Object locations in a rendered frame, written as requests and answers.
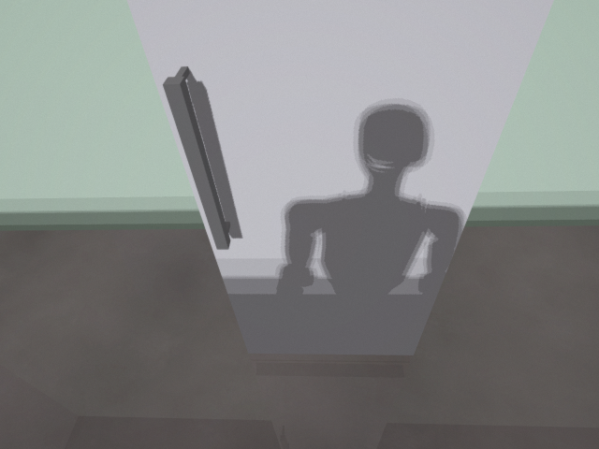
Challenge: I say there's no handle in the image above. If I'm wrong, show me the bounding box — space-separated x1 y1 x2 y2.
163 66 230 250

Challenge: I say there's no fridge door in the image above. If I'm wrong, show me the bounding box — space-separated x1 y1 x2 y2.
127 0 554 355

